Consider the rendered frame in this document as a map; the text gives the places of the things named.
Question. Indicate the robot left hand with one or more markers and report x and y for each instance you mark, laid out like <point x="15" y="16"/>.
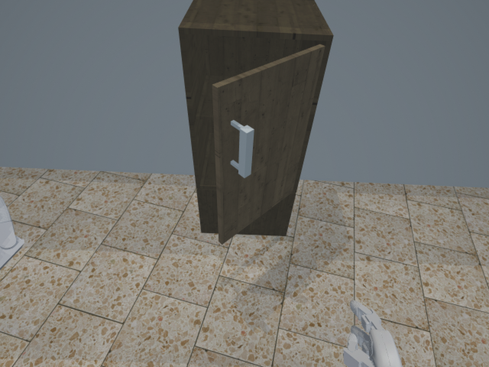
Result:
<point x="10" y="244"/>

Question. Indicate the cupboard door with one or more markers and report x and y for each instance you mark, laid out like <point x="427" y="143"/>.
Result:
<point x="275" y="100"/>

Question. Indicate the robot right hand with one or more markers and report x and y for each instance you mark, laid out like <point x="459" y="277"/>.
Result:
<point x="378" y="348"/>

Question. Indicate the handle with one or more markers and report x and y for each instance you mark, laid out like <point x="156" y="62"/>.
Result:
<point x="246" y="139"/>

